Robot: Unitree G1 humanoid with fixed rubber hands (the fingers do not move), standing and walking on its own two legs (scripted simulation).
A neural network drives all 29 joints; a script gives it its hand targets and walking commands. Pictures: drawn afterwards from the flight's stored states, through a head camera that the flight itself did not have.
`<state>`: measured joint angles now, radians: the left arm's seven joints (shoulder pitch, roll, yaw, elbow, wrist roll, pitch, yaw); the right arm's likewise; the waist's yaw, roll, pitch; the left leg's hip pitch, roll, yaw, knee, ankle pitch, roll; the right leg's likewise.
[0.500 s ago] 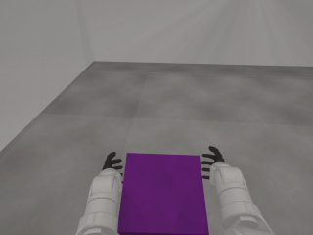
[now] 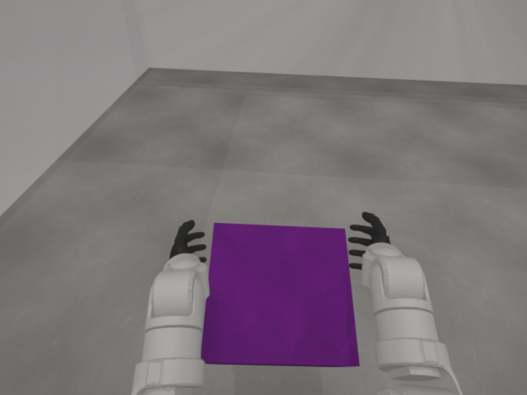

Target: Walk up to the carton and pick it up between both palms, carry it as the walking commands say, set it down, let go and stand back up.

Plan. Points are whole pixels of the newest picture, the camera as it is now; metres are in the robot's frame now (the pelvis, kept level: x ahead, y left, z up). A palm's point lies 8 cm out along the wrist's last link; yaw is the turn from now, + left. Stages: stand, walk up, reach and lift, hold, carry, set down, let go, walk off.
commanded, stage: carry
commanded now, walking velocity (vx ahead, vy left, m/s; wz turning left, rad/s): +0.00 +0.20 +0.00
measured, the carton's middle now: (275, 297) +0.31 +0.00 -0.02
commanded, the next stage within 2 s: none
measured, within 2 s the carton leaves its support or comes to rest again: neither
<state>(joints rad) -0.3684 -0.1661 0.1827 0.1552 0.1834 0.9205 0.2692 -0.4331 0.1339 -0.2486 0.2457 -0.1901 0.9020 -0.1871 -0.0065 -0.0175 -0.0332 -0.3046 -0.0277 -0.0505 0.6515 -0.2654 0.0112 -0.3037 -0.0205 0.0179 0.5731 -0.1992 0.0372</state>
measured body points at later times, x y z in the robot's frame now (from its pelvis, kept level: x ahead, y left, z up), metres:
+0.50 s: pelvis +0.01 +0.02 +0.00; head -0.02 +0.03 +0.45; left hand +0.30 +0.16 +0.09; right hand +0.29 -0.15 +0.10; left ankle +0.06 +0.10 -0.72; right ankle +0.03 -0.14 -0.72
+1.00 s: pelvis -0.01 +0.02 +0.00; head -0.06 +0.03 +0.44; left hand +0.27 +0.16 +0.10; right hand +0.27 -0.15 +0.11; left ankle +0.06 +0.10 -0.72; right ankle +0.03 -0.14 -0.72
